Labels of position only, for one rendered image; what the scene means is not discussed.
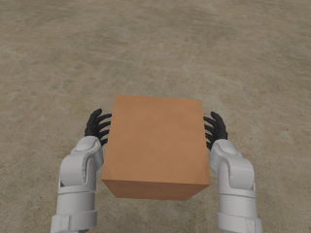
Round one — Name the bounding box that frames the robot right forearm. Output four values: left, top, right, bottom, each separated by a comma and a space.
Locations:
209, 139, 263, 233

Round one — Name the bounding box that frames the robot right hand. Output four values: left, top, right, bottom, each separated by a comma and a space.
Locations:
203, 112, 228, 151

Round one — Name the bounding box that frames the carton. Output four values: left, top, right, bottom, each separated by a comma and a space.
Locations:
100, 94, 211, 201

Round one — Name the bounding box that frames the robot left forearm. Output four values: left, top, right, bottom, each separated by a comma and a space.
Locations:
50, 136, 104, 233

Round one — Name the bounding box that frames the robot left hand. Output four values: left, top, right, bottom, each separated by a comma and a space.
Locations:
85, 109, 112, 147

